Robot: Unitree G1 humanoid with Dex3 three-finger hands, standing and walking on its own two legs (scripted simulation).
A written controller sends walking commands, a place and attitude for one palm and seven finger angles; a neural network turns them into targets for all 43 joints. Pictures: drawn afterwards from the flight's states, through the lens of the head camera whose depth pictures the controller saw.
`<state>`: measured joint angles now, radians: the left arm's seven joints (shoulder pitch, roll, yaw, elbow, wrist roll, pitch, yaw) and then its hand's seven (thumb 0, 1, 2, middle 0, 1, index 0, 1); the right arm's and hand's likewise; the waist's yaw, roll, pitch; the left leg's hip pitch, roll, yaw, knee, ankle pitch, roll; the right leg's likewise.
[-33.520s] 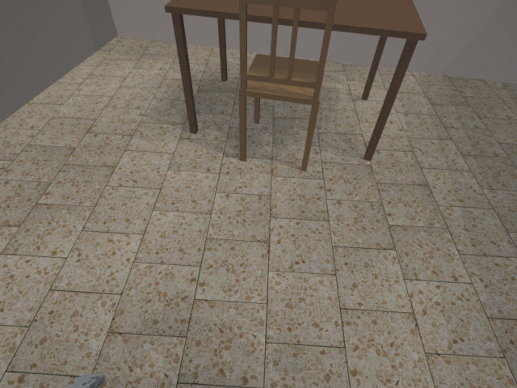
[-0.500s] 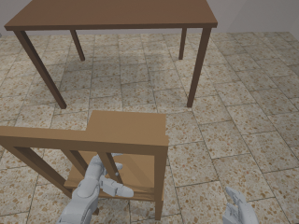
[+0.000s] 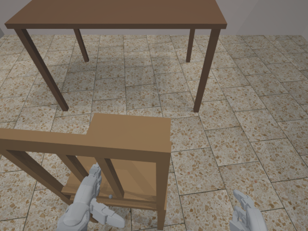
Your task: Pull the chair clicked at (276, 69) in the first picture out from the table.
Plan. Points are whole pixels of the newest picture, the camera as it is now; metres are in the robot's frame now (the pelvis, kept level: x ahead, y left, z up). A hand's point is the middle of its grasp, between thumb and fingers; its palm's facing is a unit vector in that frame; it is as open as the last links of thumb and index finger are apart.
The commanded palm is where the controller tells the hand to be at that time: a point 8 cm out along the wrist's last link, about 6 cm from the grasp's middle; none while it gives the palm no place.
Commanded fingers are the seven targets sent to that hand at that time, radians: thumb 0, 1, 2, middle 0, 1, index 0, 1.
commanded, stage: draw the fingers out of the gap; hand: left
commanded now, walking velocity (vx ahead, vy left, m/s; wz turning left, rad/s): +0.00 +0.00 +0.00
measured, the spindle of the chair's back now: (82, 175) +0.28 +0.20 -0.03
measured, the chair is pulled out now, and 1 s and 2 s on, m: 0.66 0.66 0.66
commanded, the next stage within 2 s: draw the hand back to the body in 0.62 s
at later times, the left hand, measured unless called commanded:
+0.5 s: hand out of the picture +0.14 +0.13 -0.02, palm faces -0.08 -0.99 -0.12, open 17.5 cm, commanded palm +0.12 +0.18 +0.00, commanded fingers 0.00 -0.55 0.20 0.00 0.00 0.00 0.00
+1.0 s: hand (79, 228) +0.14 +0.15 +0.06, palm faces +0.05 -1.00 -0.02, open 17.5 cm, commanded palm +0.09 +0.21 +0.05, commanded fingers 0.00 -0.55 0.20 0.00 0.00 0.00 0.00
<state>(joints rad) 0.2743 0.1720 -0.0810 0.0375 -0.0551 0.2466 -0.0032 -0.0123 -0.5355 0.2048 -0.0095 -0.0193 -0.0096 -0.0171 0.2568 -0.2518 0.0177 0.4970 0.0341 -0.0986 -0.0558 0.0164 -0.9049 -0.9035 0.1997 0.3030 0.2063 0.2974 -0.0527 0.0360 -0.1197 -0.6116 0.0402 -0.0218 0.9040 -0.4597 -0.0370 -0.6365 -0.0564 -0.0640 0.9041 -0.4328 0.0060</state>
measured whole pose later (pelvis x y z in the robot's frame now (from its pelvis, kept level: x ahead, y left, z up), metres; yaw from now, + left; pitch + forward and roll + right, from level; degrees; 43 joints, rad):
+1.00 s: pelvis -0.02 +0.02 -0.05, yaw +1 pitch +12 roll -2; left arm 0.74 0.17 -0.06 -0.48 -0.14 -0.29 -0.04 -0.01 -0.54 0.20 0.00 0.00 0.00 0.00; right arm 0.23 -0.19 -0.02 0.47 0.05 -0.22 -0.03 0.02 -0.90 -0.90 0.20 0.30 0.21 0.30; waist 0.01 0.03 -0.16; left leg -0.85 0.03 -0.06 1.21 -0.56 -0.02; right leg -0.84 -0.06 -0.08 1.15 -0.51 0.02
